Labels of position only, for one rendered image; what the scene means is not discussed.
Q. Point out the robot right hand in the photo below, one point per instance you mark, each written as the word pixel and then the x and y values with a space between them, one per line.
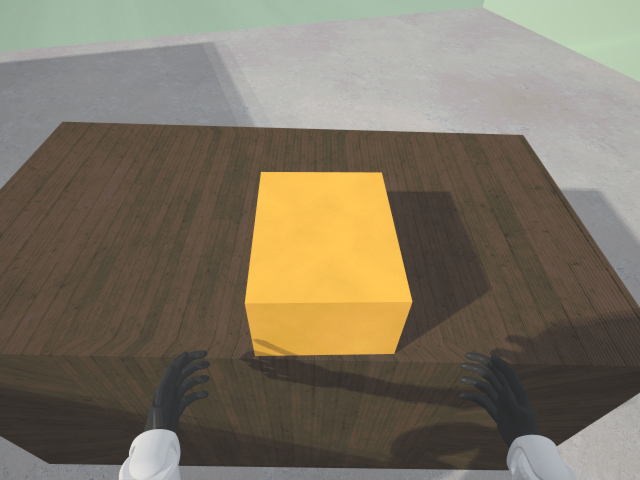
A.
pixel 508 402

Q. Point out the left robot forearm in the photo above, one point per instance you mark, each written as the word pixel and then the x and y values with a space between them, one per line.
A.
pixel 153 455

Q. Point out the right robot forearm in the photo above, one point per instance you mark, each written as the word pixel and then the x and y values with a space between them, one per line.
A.
pixel 535 457

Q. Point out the pedestal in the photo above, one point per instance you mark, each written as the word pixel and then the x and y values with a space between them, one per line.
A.
pixel 124 245

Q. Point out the robot left hand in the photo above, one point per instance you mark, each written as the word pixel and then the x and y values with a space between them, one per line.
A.
pixel 169 401

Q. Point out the carton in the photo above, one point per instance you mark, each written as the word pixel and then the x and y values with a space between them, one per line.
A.
pixel 326 275

